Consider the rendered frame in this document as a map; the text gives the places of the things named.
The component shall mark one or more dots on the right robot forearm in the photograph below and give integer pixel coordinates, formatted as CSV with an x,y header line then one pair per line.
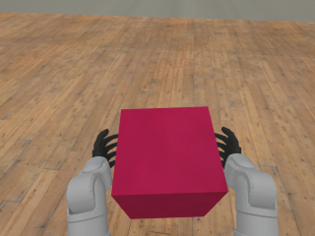
x,y
255,197

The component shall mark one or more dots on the left robot forearm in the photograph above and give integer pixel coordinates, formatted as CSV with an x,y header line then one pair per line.
x,y
86,199

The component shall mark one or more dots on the carton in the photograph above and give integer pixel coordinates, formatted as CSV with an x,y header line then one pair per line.
x,y
167,163

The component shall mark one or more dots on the left robot hand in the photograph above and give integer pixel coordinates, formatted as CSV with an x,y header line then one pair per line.
x,y
101,148

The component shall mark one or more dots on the right robot hand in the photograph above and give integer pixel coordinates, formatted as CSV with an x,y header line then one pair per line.
x,y
230,146

